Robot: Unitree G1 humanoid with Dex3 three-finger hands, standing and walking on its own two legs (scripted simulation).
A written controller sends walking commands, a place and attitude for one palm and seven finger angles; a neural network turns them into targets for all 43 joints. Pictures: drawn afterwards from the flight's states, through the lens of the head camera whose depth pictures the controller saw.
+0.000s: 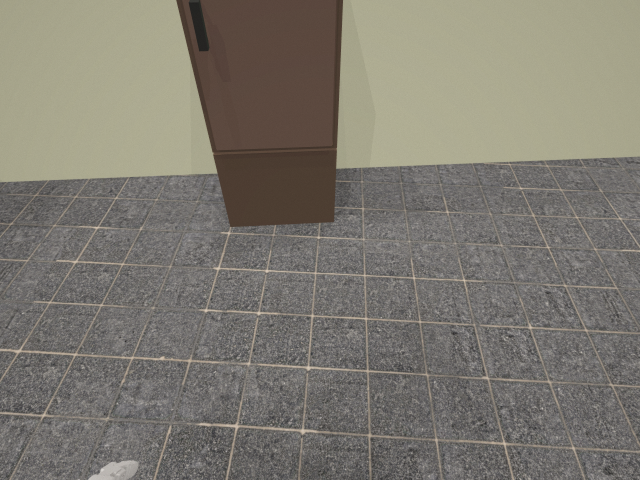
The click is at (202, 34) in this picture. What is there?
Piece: cupboard door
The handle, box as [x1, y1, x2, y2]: [189, 0, 208, 50]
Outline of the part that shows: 190,0 189,6 199,50 208,50 208,43 199,0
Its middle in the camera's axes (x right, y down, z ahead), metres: -0.34 -0.60 +1.08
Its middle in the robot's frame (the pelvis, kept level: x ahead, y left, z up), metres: +1.21 +0.40 +0.09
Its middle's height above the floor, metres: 0.86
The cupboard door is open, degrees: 0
